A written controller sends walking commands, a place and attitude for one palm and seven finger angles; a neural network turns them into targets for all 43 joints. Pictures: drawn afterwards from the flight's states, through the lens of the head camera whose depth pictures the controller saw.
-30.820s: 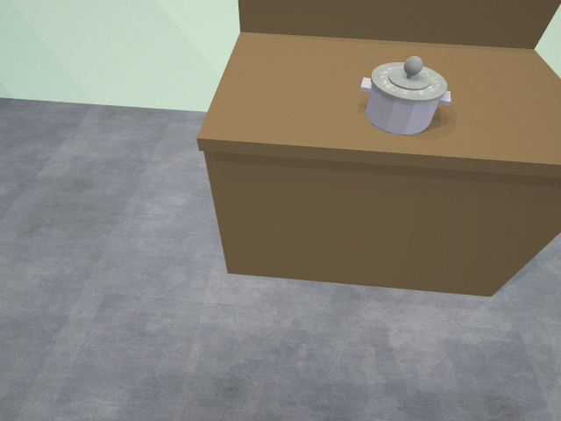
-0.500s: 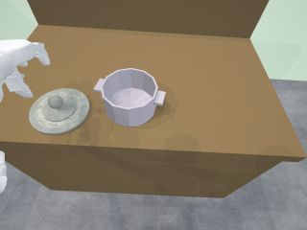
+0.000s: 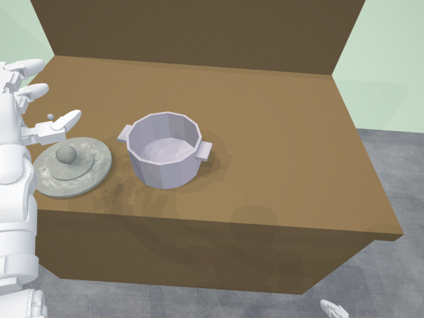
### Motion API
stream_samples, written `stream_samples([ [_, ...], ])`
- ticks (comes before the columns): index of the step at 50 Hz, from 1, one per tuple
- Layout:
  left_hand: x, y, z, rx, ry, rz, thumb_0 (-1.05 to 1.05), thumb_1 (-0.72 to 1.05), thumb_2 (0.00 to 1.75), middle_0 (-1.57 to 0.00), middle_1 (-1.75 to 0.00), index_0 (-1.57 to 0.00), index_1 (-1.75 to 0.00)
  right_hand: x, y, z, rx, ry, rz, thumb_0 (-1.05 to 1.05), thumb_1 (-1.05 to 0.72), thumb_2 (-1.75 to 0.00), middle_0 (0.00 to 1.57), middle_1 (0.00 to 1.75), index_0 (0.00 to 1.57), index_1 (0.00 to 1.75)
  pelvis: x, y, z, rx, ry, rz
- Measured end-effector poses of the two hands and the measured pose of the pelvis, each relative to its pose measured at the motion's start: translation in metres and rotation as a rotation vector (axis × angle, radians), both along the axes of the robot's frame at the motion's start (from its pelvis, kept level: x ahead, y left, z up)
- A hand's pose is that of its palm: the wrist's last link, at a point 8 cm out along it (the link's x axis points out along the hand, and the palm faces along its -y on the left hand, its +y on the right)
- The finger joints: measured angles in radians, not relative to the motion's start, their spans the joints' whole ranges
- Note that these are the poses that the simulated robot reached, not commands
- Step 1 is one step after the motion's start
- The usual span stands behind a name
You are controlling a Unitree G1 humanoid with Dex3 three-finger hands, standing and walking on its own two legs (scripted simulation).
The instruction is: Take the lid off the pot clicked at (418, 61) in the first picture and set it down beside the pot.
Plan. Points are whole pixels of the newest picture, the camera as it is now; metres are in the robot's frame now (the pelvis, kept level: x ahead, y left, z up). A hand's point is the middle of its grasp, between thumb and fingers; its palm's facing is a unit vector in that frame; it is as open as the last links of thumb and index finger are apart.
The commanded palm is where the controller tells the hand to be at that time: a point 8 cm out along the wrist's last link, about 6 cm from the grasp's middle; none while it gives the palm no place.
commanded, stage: draw the hand back to the body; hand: left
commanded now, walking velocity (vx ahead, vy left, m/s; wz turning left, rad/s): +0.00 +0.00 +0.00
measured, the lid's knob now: (66, 154) +0.46 +0.37 +0.00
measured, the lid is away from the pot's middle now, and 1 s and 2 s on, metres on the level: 0.23 0.23 0.23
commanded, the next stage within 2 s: step back with the hand held close in 1.34 s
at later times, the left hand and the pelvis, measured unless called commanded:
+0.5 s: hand (61, 170) +0.29 +0.24 +0.17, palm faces +0.50 -0.82 -0.29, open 8.0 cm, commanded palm +0.23 +0.27 +0.19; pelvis -0.01 -0.06 +0.00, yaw +1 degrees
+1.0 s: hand (63, 243) +0.18 +0.20 +0.16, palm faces +0.44 -0.83 -0.34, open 7.4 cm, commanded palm +0.12 +0.23 +0.18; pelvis -0.03 -0.06 +0.00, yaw +1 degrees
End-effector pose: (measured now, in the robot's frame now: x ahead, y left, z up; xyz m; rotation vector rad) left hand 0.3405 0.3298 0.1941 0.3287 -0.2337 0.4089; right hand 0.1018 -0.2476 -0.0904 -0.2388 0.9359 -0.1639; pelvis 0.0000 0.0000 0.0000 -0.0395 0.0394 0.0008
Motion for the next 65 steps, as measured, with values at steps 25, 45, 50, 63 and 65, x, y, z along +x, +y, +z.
stream_samples([
  [25,-0.100,-0.056,-0.012,0.002,0.054,0.108,0.02,0.73,0.83,-0.23,-0.42,-0.23,-0.42,0.056,-0.046,0.007,0.065,-0.199,0.073,0.01,-0.90,-0.90,0.20,0.30,0.20,0.30,-0.013,-0.063,0.001,0.029,-0.067,0.015],
  [45,-0.182,-0.090,-0.017,0.043,0.052,0.069,0.02,0.89,0.90,-0.21,-0.30,-0.21,-0.30,0.045,-0.040,0.008,0.093,-0.265,0.099,0.02,-0.90,-0.90,0.20,0.30,0.20,0.30,-0.032,-0.069,0.001,0.031,-0.115,0.016],
  [50,-0.199,-0.095,-0.018,0.060,0.060,0.046,0.02,0.89,0.90,-0.21,-0.30,-0.21,-0.30,0.047,-0.034,0.011,0.090,-0.287,0.108,0.02,-0.90,-0.90,0.20,0.30,0.20,0.30,-0.033,-0.064,0.001,0.030,-0.120,0.016],
  [63,-0.236,-0.100,-0.020,0.082,0.098,0.000,0.02,0.89,0.90,-0.21,-0.30,-0.21,-0.30,0.060,-0.008,0.024,0.086,-0.342,0.149,0.02,-0.90,-0.90,0.20,0.30,0.20,0.30,-0.030,-0.048,0.002,0.026,-0.128,0.018],
  [65,-0.238,-0.097,-0.021,0.081,0.100,0.006,0.02,0.89,0.90,-0.21,-0.30,-0.21,-0.30,0.061,-0.004,0.025,0.085,-0.342,0.157,0.02,-0.90,-0.90,0.20,0.30,0.20,0.30,-0.030,-0.046,0.002,0.025,-0.130,0.020],
])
